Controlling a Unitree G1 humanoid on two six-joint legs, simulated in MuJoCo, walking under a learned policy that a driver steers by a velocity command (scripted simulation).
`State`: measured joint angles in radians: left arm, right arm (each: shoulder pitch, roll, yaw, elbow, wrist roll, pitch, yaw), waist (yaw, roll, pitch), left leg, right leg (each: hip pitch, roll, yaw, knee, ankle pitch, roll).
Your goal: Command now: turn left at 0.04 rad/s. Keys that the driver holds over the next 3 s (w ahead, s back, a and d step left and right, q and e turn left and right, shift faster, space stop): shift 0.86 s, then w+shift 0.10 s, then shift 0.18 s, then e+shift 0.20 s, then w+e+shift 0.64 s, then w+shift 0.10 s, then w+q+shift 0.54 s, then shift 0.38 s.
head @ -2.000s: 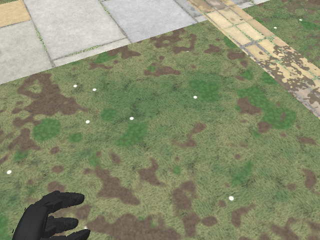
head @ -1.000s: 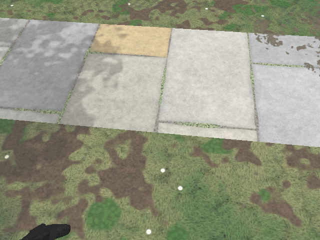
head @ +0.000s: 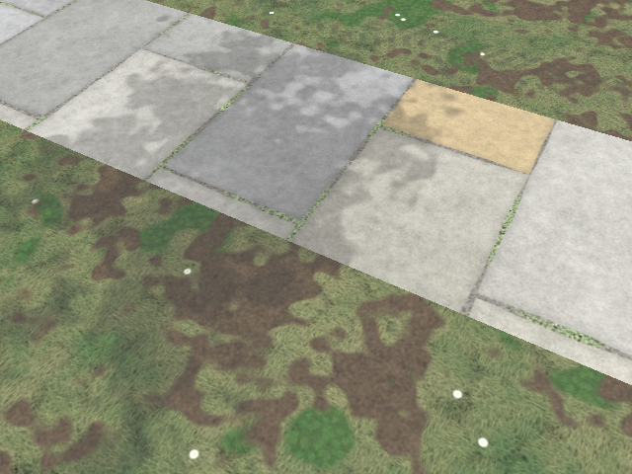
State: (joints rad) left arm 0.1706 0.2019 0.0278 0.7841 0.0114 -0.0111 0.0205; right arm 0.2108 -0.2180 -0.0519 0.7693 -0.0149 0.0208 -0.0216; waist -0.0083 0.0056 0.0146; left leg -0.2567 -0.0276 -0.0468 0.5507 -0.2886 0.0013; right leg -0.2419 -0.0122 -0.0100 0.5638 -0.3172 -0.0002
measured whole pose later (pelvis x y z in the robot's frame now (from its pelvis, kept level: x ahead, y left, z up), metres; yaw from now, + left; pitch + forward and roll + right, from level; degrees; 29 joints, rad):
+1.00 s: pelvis +0.01 -0.01 +0.01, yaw +0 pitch +0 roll +0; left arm 0.30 0.22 0.05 1.06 -0.02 -0.04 0.03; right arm 0.26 -0.20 -0.05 1.08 0.02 -0.03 -0.03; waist 0.02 -0.02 -0.01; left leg -0.34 0.01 0.01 0.85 -0.45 0.03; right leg -0.17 0.01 0.00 0.46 -0.30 -0.06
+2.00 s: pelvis +0.36 -0.19 -0.01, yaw -40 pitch +0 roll -1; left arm 0.35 0.29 0.09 0.86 0.01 -0.02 -0.01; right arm 0.15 -0.25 -0.03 0.76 -0.06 -0.08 0.02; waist 0.02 0.02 0.06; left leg -0.56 0.18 -0.07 1.29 -0.29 -0.05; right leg -0.25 0.18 -0.03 0.53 -0.29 -0.19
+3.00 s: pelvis +1.02 -0.76 +0.01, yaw -20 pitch +2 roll -1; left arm 0.29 0.30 0.05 0.83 -0.01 -0.09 0.00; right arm 0.09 -0.32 -0.05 0.67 0.01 -0.05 0.00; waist 0.07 0.04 0.07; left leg -0.63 0.03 -0.05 0.82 -0.19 -0.03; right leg -0.18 0.01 -0.09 0.33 -0.18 -0.03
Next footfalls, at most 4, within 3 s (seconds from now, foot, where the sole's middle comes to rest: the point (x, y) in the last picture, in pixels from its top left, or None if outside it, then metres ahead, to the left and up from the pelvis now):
1.16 left None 0.11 0.14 -0.77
1.82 right None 0.37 -0.23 -0.77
2.30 left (535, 356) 0.79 -0.48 -0.77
2.72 right None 1.01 -0.88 -0.77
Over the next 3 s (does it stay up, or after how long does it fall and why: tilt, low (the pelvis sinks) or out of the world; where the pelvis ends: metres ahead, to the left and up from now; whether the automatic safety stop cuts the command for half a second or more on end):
stays up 1.02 -0.76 0.01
